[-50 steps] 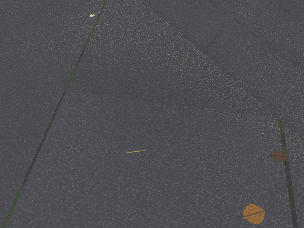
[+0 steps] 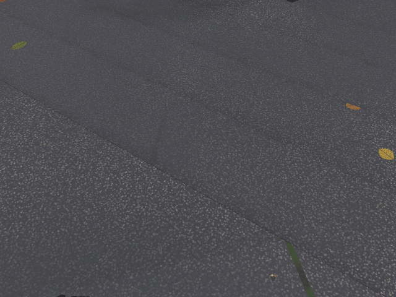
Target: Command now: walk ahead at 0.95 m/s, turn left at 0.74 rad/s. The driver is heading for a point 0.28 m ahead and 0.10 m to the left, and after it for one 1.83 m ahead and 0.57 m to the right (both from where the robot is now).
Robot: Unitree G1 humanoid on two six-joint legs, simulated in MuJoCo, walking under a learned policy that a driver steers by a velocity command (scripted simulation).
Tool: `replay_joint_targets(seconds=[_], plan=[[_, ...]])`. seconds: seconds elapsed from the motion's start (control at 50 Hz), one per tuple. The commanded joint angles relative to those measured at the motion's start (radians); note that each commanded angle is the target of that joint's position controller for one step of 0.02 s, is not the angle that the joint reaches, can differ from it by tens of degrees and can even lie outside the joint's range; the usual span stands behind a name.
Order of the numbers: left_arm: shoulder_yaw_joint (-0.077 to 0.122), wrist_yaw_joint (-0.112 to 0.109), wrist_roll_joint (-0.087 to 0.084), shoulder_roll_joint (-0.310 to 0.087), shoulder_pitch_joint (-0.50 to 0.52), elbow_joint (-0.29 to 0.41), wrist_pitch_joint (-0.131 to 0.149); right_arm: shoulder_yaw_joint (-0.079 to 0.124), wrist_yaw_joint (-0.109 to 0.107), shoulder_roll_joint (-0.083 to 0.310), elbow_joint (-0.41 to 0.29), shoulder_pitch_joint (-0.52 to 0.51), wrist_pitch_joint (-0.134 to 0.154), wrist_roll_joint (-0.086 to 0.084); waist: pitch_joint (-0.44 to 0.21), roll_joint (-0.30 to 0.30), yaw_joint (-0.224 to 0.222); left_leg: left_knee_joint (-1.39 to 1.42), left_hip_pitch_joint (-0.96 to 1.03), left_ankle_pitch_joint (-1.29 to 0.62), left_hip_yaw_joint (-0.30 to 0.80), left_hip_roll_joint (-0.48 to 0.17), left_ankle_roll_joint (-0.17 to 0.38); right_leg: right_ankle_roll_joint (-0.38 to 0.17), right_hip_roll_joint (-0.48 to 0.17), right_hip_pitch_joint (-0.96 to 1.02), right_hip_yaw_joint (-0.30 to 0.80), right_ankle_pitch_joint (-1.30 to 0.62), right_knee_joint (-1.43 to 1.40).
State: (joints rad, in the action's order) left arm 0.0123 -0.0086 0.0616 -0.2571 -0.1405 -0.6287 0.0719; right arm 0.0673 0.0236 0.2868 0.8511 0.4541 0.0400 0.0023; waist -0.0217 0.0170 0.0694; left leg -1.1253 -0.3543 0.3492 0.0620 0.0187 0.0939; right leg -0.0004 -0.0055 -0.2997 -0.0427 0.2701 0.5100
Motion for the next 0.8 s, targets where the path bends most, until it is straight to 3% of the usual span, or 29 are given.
replay_joint_targets(seconds=[0.02, 0.04, 0.08, 0.14, 0.2, 0.24, 0.26, 0.28, 0.3, 0.32, 0.34, 0.36, 0.38, 0.4, 0.44, 0.48, 0.5, 0.52, 0.54, 0.58, 0.62, 0.64, 0.68, 0.7, 0.72, 0.74, 0.76, 0.78, 0.8], plan=[[0.044, -0.01, -0.014, -0.104, -0.205, -0.039, 0.011, 0.007, 0.029, 0.05, -0.122, -0.164, -0.006, 0.029, 0.056, -0.127, -0.122, -0.114, -0.466, -0.071, 0.0, -0.112, -0.004, -0.092, -0.275, 0.333, 0.28, 0.134, -0.323], [0.044, -0.005, -0.025, -0.098, -0.218, -0.058, 0.02, 0.003, 0.037, 0.035, -0.139, -0.191, -0.018, 0.029, 0.08, -0.15, -0.112, -0.114, -0.487, -0.08, -0.005, -0.124, -0.006, -0.09, -0.273, 0.318, 0.23, 0.056, -0.333], [0.041, 0.005, -0.036, -0.079, -0.241, -0.09, 0.035, -0.004, 0.05, 0.023, -0.177, -0.268, -0.032, 0.031, 0.114, -0.133, -0.099, -0.133, -0.555, -0.127, -0.016, -0.131, -0.008, -0.09, -0.27, 0.315, 0.129, -0.098, -0.357], [0.036, 0.011, -0.026, -0.078, -0.237, -0.133, 0.059, -0.025, 0.062, 0.016, -0.247, -0.379, -0.016, 0.035, 0.169, -0.118, -0.047, 0.078, -0.497, -0.232, 0.024, -0.103, -0.005, -0.115, -0.231, 0.203, 0.018, -0.239, -0.439], [0.038, 0.01, -0.053, -0.117, -0.274, -0.181, 0.056, -0.045, 0.082, 0.019, -0.276, -0.486, -0.002, 0.037, 0.212, -0.047, -0.054, 0.371, -0.209, -0.347, -0.153, -0.046, 0.029, -0.145, -0.206, 0.085, -0.052, -0.445, -0.574], [0.051, 0.013, -0.056, -0.198, -0.289, -0.212, 0.053, -0.04, 0.063, 0.043, -0.257, -0.439, 0.001, 0.04, 0.148, -0.073, -0.01, 0.415, -0.044, -0.306, -0.192, 0.008, 0.051, -0.156, -0.224, 0.183, -0.047, -0.934, -0.452], [0.061, 0.012, -0.051, -0.25, -0.297, -0.225, 0.048, -0.027, 0.044, 0.079, -0.234, -0.346, -0.001, 0.047, 0.06, -0.098, 0.044, 0.412, 0.087, -0.209, -0.187, 0.046, 0.057, -0.151, -0.239, 0.23, -0.048, -1.165, -0.286], [0.069, 0.007, -0.045, -0.288, -0.278, -0.23, 0.036, -0.006, 0.022, 0.122, -0.176, -0.143, -0.002, 0.052, -0.06, -0.106, 0.151, 0.445, 0.319, -0.146, -0.155, 0.067, 0.062, -0.136, -0.232, 0.2, -0.044, -1.203, -0.026], [0.064, 0.004, -0.046, -0.272, -0.269, -0.226, 0.031, 0.021, 0.0, 0.195, -0.125, 0.038, 0.001, 0.068, -0.154, -0.089, 0.241, 0.492, 0.595, -0.111, -0.07, -0.012, 0.057, -0.121, -0.171, 0.026, -0.041, -0.964, 0.285], [0.024, 0.019, -0.046, -0.079, -0.356, -0.19, 0.029, 0.044, -0.02, 0.308, -0.114, 0.071, 0.013, 0.089, -0.289, 0.194, 0.132, 0.568, 0.825, 0.213, 0.317, -0.344, 0.059, -0.112, -0.022, -0.245, -0.01, 0.085, 0.721], [0.03, 0.013, -0.088, -0.098, -0.396, -0.164, 0.03, 0.047, -0.022, 0.318, -0.15, 0.066, 0.019, 0.078, -0.471, 0.217, 0.106, 0.766, 0.829, 0.314, 0.728, -0.498, 0.086, -0.126, 0.044, -0.341, 0.157, 0.199, 0.946], [0.051, 0.007, -0.08, -0.166, -0.248, -0.147, 0.021, 0.036, -0.023, 0.247, -0.132, -0.021, 0.021, 0.064, -0.261, 0.074, 0.088, 0.811, 0.669, 0.272, 0.581, -0.422, 0.056, -0.132, -0.024, -0.423, 0.155, 0.062, 0.948], [0.042, 0.014, -0.073, -0.134, -0.228, -0.144, 0.019, 0.019, -0.022, 0.183, -0.121, -0.095, 0.031, 0.056, -0.092, 0.055, 0.036, 0.826, 0.499, 0.138, 0.433, -0.392, 0.055, -0.125, -0.066, -0.432, 0.127, -0.011, 0.886], [0.038, 0.022, -0.063, -0.11, -0.233, -0.167, 0.008, 0.011, -0.02, 0.142, -0.115, -0.146, 0.039, 0.056, -0.026, 0.036, -0.007, 0.857, 0.383, 0.037, 0.317, -0.348, 0.04, -0.115, -0.1, -0.392, 0.123, -0.035, 0.838], [0.037, 0.038, -0.044, -0.068, -0.287, -0.197, -0.033, -0.005, -0.018, 0.083, -0.095, -0.152, 0.054, 0.038, 0.025, 0.062, -0.071, 0.911, 0.232, -0.047, 0.145, -0.31, 0.019, -0.097, -0.128, -0.306, 0.114, -0.038, 0.807], [0.04, 0.052, -0.041, -0.041, -0.214, -0.178, -0.063, -0.011, -0.013, 0.053, -0.062, -0.146, 0.073, 0.012, 0.096, 0.042, -0.09, 0.969, 0.213, -0.139, 0.003, -0.267, -0.014, -0.092, -0.146, -0.376, 0.099, -0.065, 0.779], [0.036, 0.06, -0.039, -0.026, -0.168, -0.149, -0.069, -0.009, -0.011, 0.061, -0.053, -0.134, 0.082, 0.008, 0.114, 0.075, -0.094, 0.989, 0.209, -0.213, -0.052, -0.277, -0.02, -0.088, -0.151, -0.41, 0.081, -0.109, 0.756], [0.034, 0.065, -0.041, -0.024, -0.109, -0.127, -0.071, -0.014, -0.008, 0.034, -0.042, -0.133, 0.087, 0.009, 0.146, 0.063, -0.096, 1.004, 0.197, -0.314, -0.138, -0.24, -0.038, -0.088, -0.146, -0.428, 0.058, -0.166, 0.712], [0.027, 0.069, -0.045, -0.011, -0.061, -0.105, -0.069, -0.016, -0.008, 0.025, -0.034, -0.134, 0.092, 0.013, 0.164, 0.082, -0.1, 1.018, 0.175, -0.365, -0.202, -0.213, -0.04, -0.092, -0.135, -0.426, 0.031, -0.23, 0.648], [0.024, 0.082, -0.05, -0.028, 0.017, -0.075, -0.065, -0.016, -0.018, 0.035, -0.028, -0.14, 0.097, 0.017, 0.183, 0.042, -0.106, 1.036, 0.198, -0.495, -0.295, -0.184, -0.045, -0.11, -0.113, -0.416, -0.018, -0.327, 0.489], [0.016, 0.1, -0.047, -0.033, 0.09, -0.048, -0.055, -0.008, -0.033, 0.079, -0.012, -0.112, 0.097, 0.011, 0.201, 0.0, -0.101, 1.063, 0.233, -0.66, -0.354, -0.185, -0.061, -0.136, -0.075, -0.332, -0.096, -0.401, 0.286], [0.016, 0.106, -0.046, -0.039, 0.1, -0.047, -0.052, -0.004, -0.04, 0.107, -0.007, -0.101, 0.097, 0.011, 0.183, 0.001, -0.106, 1.044, 0.279, -0.832, -0.369, -0.197, -0.068, -0.151, -0.037, -0.275, -0.132, -0.428, 0.233], [0.035, 0.099, -0.056, -0.094, -0.048, -0.098, -0.051, 0.008, -0.058, 0.167, -0.025, -0.115, 0.082, 0.01, 0.065, 0.057, -0.188, 0.843, 0.381, -1.302, -0.38, -0.216, -0.09, -0.18, 0.052, -0.102, -0.181, -0.409, 0.25], [0.049, 0.09, -0.058, -0.13, -0.158, -0.13, -0.052, 0.017, -0.066, 0.194, -0.038, -0.143, 0.068, 0.009, 0.004, 0.082, -0.249, 0.693, 0.394, -1.414, -0.372, -0.226, -0.092, -0.19, 0.082, 0.02, -0.185, -0.385, 0.241], [0.07, 0.076, -0.055, -0.169, -0.333, -0.176, -0.057, 0.026, -0.07, 0.222, -0.055, -0.194, 0.049, 0.013, -0.075, 0.101, -0.342, 0.462, 0.348, -1.464, -0.346, -0.248, -0.08, -0.213, 0.103, 0.207, -0.156, -0.299, 0.261], [0.098, 0.054, -0.053, -0.218, -0.524, -0.235, -0.063, 0.032, -0.063, 0.228, -0.068, -0.241, 0.033, 0.022, -0.139, 0.068, -0.42, 0.146, 0.243, -1.329, -0.313, -0.249, -0.061, -0.249, 0.1, 0.412, -0.088, -0.186, 0.226], [0.131, 0.033, -0.089, -0.25, -0.484, -0.229, -0.083, 0.031, -0.045, 0.179, -0.066, -0.279, 0.028, 0.022, -0.066, -0.112, -0.406, -0.329, 0.035, -0.464, -0.295, -0.044, -0.071, -0.299, 0.062, 0.481, 0.069, -0.033, 0.105], [0.133, 0.034, -0.055, -0.341, -0.346, -0.201, -0.088, -0.017, -0.031, 0.032, -0.158, -0.143, 0.048, 0.042, -0.066, -0.316, -0.15, -0.601, -0.342, 0.16, -0.171, 0.04, -0.114, -0.422, -0.09, 0.597, 0.434, -0.301, 0.127], [0.143, 0.029, -0.046, -0.363, -0.308, -0.145, -0.087, -0.034, -0.033, 0.052, -0.223, -0.165, 0.074, 0.03, -0.235, -0.229, -0.171, -0.61, -0.486, 0.149, 0.003, 0.035, -0.11, -0.548, -0.221, 0.696, 0.814, 0.085, -0.158]])
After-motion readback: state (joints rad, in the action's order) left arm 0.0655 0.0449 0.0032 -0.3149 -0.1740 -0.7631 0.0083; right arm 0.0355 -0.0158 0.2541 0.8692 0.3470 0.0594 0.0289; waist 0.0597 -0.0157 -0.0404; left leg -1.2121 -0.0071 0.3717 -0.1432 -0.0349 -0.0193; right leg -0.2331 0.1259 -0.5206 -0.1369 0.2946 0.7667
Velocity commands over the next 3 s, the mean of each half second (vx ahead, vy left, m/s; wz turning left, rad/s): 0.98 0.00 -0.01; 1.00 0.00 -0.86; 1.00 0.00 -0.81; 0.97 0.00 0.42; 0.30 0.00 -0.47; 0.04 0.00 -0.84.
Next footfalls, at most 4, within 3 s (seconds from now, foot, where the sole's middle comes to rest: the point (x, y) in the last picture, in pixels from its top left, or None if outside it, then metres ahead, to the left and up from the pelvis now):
0.30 left None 0.44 0.15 -0.77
0.74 right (195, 199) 0.87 -0.02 -0.77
1.22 left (196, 120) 1.33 -0.05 -0.81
1.66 right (279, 101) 1.47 -0.49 -0.84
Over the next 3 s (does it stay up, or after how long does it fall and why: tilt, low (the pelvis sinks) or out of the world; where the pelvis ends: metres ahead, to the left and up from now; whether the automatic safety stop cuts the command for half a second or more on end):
stays up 1.94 -0.80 -0.11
